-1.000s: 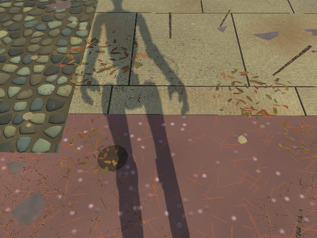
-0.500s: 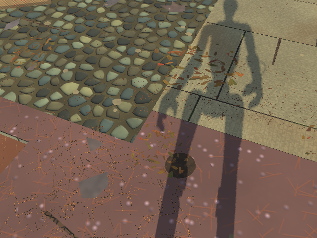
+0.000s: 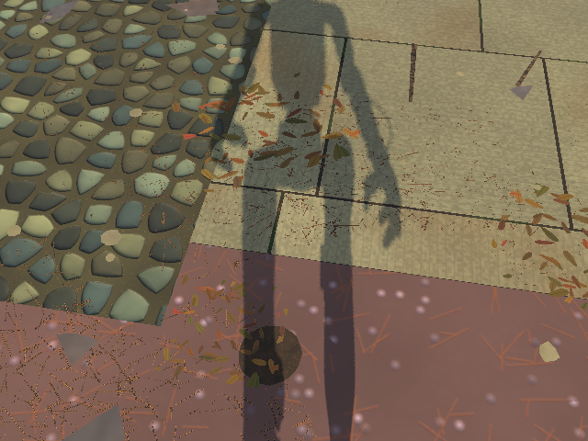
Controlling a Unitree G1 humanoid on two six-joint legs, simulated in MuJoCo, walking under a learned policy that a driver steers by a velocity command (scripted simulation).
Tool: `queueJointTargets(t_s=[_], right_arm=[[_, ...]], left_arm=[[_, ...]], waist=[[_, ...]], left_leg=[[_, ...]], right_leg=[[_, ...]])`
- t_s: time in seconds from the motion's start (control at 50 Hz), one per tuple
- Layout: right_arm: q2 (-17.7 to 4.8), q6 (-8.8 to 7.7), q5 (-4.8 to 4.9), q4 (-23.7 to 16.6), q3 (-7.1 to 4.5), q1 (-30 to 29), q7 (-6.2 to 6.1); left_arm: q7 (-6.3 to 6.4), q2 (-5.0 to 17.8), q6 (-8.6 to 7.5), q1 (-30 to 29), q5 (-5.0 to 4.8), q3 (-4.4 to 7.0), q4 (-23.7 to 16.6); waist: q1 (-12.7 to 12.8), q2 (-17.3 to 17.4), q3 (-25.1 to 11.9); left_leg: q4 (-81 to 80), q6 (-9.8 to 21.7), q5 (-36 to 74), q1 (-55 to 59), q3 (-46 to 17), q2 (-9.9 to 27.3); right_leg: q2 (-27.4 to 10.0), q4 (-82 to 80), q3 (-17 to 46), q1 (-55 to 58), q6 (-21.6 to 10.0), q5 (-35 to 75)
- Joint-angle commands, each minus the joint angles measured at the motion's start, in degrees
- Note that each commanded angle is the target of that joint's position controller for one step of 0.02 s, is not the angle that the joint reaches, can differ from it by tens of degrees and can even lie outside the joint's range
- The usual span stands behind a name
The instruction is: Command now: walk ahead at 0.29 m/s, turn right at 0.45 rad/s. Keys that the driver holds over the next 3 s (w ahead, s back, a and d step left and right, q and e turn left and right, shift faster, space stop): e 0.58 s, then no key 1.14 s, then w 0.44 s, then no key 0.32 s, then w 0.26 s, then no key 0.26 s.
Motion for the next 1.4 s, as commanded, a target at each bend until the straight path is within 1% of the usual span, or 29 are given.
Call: queueJointTargets(t_s=[0.02, 0.04, 0.06, 0.08, 0.1, 0.12, 0.14, 0.18, 0.22, 0.34, 0.42, 0.52, 0.58, 0.62, 0.64, 0.66, 0.68, 0.7, 0.72, 0.74, 0.78, 0.88, 0.98, 1.02, 1.04, 1.06, 1.08, 1.14, 1.4], right_arm=[[-11.5, -0.24, 0.77, -4.06, -2.4, -3.49, -0.75], [-4.84, -0.5, 0.2, -6.19, -1.1, 1.18, -0.12], [-6.77, 0.2, 1.69, -7.48, -1.58, 3.62, -0.05], [-8.94, 0.29, 0.57, -7.66, -1.78, -0.35, 0.02], [-8.41, 0.11, 0.52, -8.97, -1.55, -4.11, 0.22], [-8.05, 0.32, -0.09, -9.09, -1.59, -5.43, 0.19], [-7.85, 1.5, -0.83, -9.47, -1.58, -5.29, 0.29], [-6.63, 3.94, -1.25, -9.36, -1.44, -3.11, 0.27], [-5.89, 4.82, -1.0, -9.85, -1.39, -2.91, 0.15], [-7.74, 6.26, -0.78, -13.25, -2.31, -11.39, -0.32], [-8.04, 6.25, -0.35, -14.75, -2.41, -15.07, -0.69], [-8.2, 5.28, 0.74, -15.97, -2.02, -16.0, -1.03], [-8.69, 4.55, 1.5, -16.18, -1.86, -13.64, -1.24], [-8.59, 3.9, 1.29, -14.97, -1.78, -8.66, -1.57], [-10.31, 3.47, 0.53, -14.8, -2.16, -7.93, -2.0], [-13.85, 3.57, -0.26, -16.47, -2.43, -11.17, -2.43], [-16.35, 4.32, -0.44, -16.92, -3.08, -11.87, -1.8], [-13.53, 4.47, 0.1, -16.36, -2.69, -9.92, -1.26], [-10.51, 4.33, 0.6, -16.46, -1.83, -11.95, -0.86], [-9.41, 4.33, 0.31, -16.75, -1.5, -13.8, -0.65], [-9.21, 4.05, 0.09, -16.35, -1.35, -13.3, -0.82], [-9.16, 3.59, 0.22, -13.37, -1.26, -9.06, -0.48], [-10.61, 4.44, -0.06, -10.7, -1.85, -7.74, 0.07], [-10.02, 4.46, 0.31, -9.74, -1.74, -7.74, 0.0], [-8.69, 3.95, 0.54, -10.04, -1.34, -7.03, 0.24], [-6.72, 3.82, 1.17, -10.11, -0.9, -5.65, 0.49], [-6.97, 4.29, 0.79, -8.3, -0.81, -6.37, 0.12], [-8.58, 4.77, 0.4, -6.22, -1.51, -8.24, 0.2], [-5.91, 4.94, 0.52, 3.17, -0.48, -6.65, -0.04]], left_arm=[[1.25, 8.07, -1.49, 21.11, 1.22, 2.77, 2.97], [1.99, 14.64, -1.56, 20.88, 0.97, 4.18, 2.84], [2.17, 17.57, -1.08, 21.51, -1.67, 5.42, 1.48], [2.72, 15.14, -0.23, 16.7, -2.99, 5.38, 0.18], [3.15, 11.51, 0.29, 12.5, -3.06, 4.28, -0.35], [3.33, 8.64, 0.61, 10.32, -2.77, 3.47, -0.23], [3.62, 7.48, 0.81, 9.24, -2.99, 3.12, -0.33], [3.33, 7.89, 0.56, 8.92, -2.25, 3.02, -0.1], [3.04, 9.78, 0.26, 8.55, -1.77, 3.6, -0.34], [3.63, 10.7, 2.04, 10.18, -1.78, 4.25, -1.28], [4.07, 10.9, 2.76, 12.1, -1.46, 4.65, -1.45], [3.98, 11.49, 3.2, 12.3, -0.9, 5.01, -1.96], [3.68, 11.9, 3.5, 10.58, -1.02, 5.14, -2.38], [3.82, 11.14, 3.72, 7.73, -1.81, 4.8, -2.76], [4.03, 9.38, 3.62, 7.79, -2.3, 4.2, -3.13], [4.08, 4.55, 3.41, 13.06, -2.09, 2.94, -3.2], [4.63, 9.39, 3.65, 12.27, -1.43, 4.19, -3.2], [4.75, 11.12, 3.79, 12.19, -0.36, 4.59, -2.29], [4.45, 10.71, 4.02, 11.81, -0.62, 4.63, -1.19], [4.15, 9.96, 4.36, 12.06, -1.06, 4.46, -0.47], [3.48, 8.87, 4.87, 11.96, -1.28, 3.93, 0.22], [3.61, 6.32, 5.62, 7.34, -1.95, 2.17, 1.07], [4.7, 5.58, 5.36, 6.94, -2.65, 0.95, 3.65], [5.33, 5.91, 4.27, 8.71, -1.98, 0.61, 5.44], [5.75, 8.38, 3.5, 8.46, -1.04, 0.81, 5.55], [5.62, 11.0, 3.15, 4.81, -1.18, 1.04, 5.79], [5.05, 7.69, 2.75, 3.52, -1.71, 0.14, 6.15], [5.33, 6.55, 2.08, 4.54, -1.71, -0.59, 8.6], [5.75, 5.32, 1.34, 6.49, -1.95, -1.63, 15.89]], waist=[[11.47, 4.43, -11.12], [6.39, -9.54, -16.83], [6.44, -11.18, -29.08], [6.29, -0.86, -24.15], [5.18, 0.37, -14.67], [3.17, 3.62, -8.67], [1.74, 3.54, -6.51], [0.16, 2.28, -6.54], [-0.29, 1.15, -7.97], [2.97, -2.85, -7.22], [4.64, -4.02, -5.95], [4.86, -5.19, -6.36], [3.53, -6.07, -6.97], [0.43, -5.24, -7.08], [0.67, -1.74, -7.17], [4.69, 11.21, -8.17], [3.25, 13.68, -6.1], [3.15, 8.05, -5.99], [4.08, 5.38, -4.36], [4.79, 5.88, -3.86], [4.3, 9.61, -5.09], [1.67, 10.18, -6.03], [1.5, 11.5, -5.38], [3.04, 8.35, -5.53], [2.15, 4.42, -7.39], [-1.12, -3.49, -5.44], [0.24, -2.83, -5.09], [1.5, -4.11, -1.83], [1.18, 0.49, -0.41]], left_leg=[[36.96, 1.52, 59.76, -14.39, 0.58, 10.82], [57.7, -0.27, 0.11, -30.87, 0.64, 3.06], [73.62, -1.32, -10.2, -41.94, -9.94, -3.75], [72.21, -1.06, -2.23, -44.74, -14.15, 1.37], [68.08, -1.24, 1.57, -45.51, -12.9, 3.2], [63.63, -1.78, 2.71, -44.39, -12.78, 4.78], [59.65, -2.5, 2.88, -41.57, -12.98, 5.73], [54.43, -3.57, 3.1, -36.5, -12.13, 5.44], [50.63, -4.3, 5.05, -35.92, -11.57, 5.0], [41.67, -5.74, 10.22, -42.74, -13.25, 5.19], [36.38, -5.6, 8.71, -45.3, -14.89, 4.19], [28.91, -3.83, 3.81, -40.03, -15.29, 0.94], [21.12, -2.48, 2.31, -33.08, -15.29, -0.85], [7.03, -1.41, 9.79, -23.28, -14.43, -0.3], [-0.04, -0.25, 13.92, -17.04, -18.43, 4.53], [-3.19, 3.36, 21.24, -11.97, -32.33, 19.21], [-1.08, 11.27, 34.61, -15.9, -40.34, 24.62], [0.34, 13.45, 38.71, -17.05, -37.71, 24.09], [1.11, 11.88, 39.15, -18.7, -31.47, 19.95], [1.7, 9.66, 40.06, -19.06, -26.22, 16.06], [2.86, 8.42, 46.05, -17.1, -21.6, 12.84], [3.88, 8.83, 44.38, -12.4, -20.93, 12.66], [5.49, 8.63, 41.97, -14.9, -22.53, 12.31], [6.91, 5.13, 38.35, -19.6, -22.44, 11.62], [7.77, 2.76, 31.57, -23.98, -21.4, 10.47], [5.58, 1.28, 19.67, -24.47, -16.59, 5.24], [3.79, 0.85, 14.89, -18.8, -15.66, 4.55], [3.85, 1.03, 21.54, -17.21, -16.31, 5.32], [2.25, 0.02, 20.09, -16.37, -16.35, 6.05]], right_leg=[[2.41, -8.08, 2.33, 28.91, -4.8, 7.43], [-15.05, -0.84, 20.53, 44.4, -9.88, 39.28], [-23.99, -5.51, 42.81, 54.68, -20.91, 47.8], [-21.57, -8.66, 35.79, 48.17, -19.08, 41.34], [-19.1, -11.51, 30.71, 38.44, -16.91, 36.72], [-16.08, -14.0, 27.16, 30.56, -14.25, 34.52], [-13.56, -15.95, 24.18, 24.73, -12.75, 32.51], [-11.01, -17.05, 20.87, 18.49, -11.06, 33.25], [-9.28, -16.86, 19.37, 16.73, -10.23, 32.77], [-7.47, -18.74, 25.75, 19.15, -6.25, 6.55], [-7.81, -18.0, 30.96, 23.3, -6.12, -0.13], [-7.73, -14.0, 34.96, 25.37, -6.65, 10.46], [-7.09, -11.87, 37.64, 25.1, -5.69, 17.96], [-4.48, -9.21, 35.99, 21.81, -2.21, 14.9], [-1.39, -5.59, 33.15, 17.12, 0.84, 4.68], [5.28, 5.25, 22.83, 11.17, 4.11, -18.26], [11.16, 14.04, 14.5, 4.32, 5.1, -31.25], [7.82, 21.83, 15.61, 5.32, 5.78, -29.82], [6.81, 24.49, 16.16, 6.0, 6.29, -26.08], [6.74, 26.05, 15.82, 6.67, 7.11, -23.28], [7.02, 27.36, 14.88, 7.1, 8.4, -20.7], [4.71, 12.97, 12.76, 10.58, 9.55, -20.78], [2.69, -6.75, 7.47, 20.62, 7.24, -16.71], [0.06, -19.88, 10.09, 29.87, 5.53, -2.33], [-5.39, -19.19, 15.82, 35.7, 4.36, 2.07], [-9.95, -15.68, 19.98, 31.15, 1.62, 10.99], [-10.62, -15.41, 19.28, 26.1, 0.45, 8.79], [-6.27, -16.7, 16.79, 23.87, 2.69, 2.34], [-5.56, -18.89, 16.4, 22.1, 2.29, -2.4]])
Next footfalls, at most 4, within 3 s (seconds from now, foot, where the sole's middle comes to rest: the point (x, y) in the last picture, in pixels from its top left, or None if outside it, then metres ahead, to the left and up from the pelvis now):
0.02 right None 0.19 -0.06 -0.76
0.64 left None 0.25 0.11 -0.76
1.04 right None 0.13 -0.07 -0.76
2.44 right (364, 409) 0.50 -0.14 -0.76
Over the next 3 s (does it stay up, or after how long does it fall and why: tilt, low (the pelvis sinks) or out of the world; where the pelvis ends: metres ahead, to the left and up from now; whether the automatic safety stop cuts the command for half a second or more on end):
stays up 0.54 -0.06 0.02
